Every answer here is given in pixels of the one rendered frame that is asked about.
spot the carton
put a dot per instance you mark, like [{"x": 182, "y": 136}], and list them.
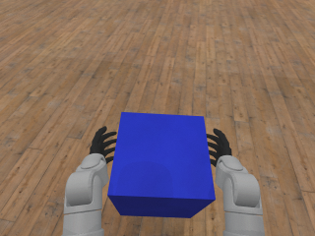
[{"x": 161, "y": 166}]

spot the left robot forearm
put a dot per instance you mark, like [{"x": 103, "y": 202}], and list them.
[{"x": 83, "y": 197}]

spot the left robot hand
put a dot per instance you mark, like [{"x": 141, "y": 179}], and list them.
[{"x": 98, "y": 144}]

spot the right robot forearm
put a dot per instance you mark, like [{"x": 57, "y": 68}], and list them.
[{"x": 241, "y": 198}]

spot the right robot hand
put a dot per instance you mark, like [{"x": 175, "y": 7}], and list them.
[{"x": 222, "y": 146}]

